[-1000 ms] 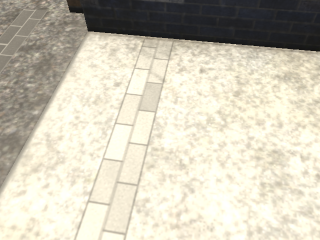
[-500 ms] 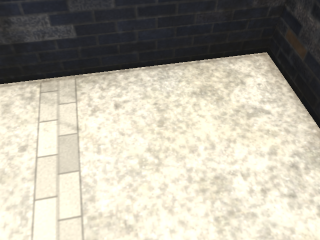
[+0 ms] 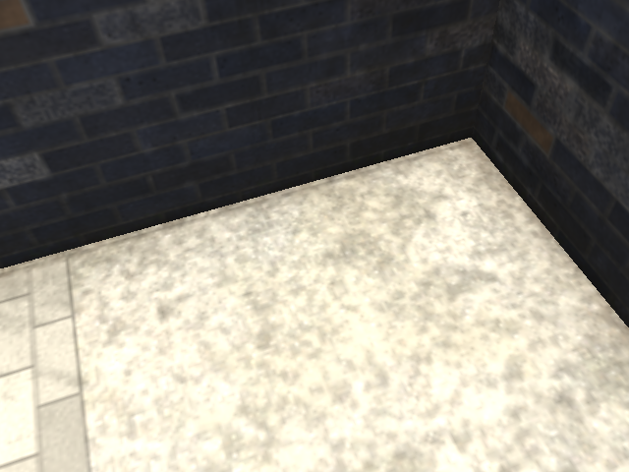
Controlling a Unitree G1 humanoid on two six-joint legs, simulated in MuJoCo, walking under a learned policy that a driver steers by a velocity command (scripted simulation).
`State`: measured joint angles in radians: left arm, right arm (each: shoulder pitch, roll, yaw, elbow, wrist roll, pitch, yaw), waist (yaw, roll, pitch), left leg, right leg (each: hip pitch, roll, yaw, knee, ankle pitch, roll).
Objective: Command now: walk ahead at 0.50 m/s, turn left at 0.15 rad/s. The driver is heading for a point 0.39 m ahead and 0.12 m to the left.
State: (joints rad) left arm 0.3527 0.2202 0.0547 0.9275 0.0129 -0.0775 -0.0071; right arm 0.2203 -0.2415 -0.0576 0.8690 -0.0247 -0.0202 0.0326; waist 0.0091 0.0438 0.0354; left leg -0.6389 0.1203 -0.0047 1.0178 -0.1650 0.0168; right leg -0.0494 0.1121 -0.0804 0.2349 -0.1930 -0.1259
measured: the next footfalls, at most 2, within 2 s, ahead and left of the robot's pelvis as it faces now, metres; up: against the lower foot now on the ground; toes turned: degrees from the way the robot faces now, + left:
left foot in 0.28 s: +0.30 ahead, +0.11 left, +0.00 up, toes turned +13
right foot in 0.78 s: +0.47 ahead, -0.03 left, +0.00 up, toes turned +12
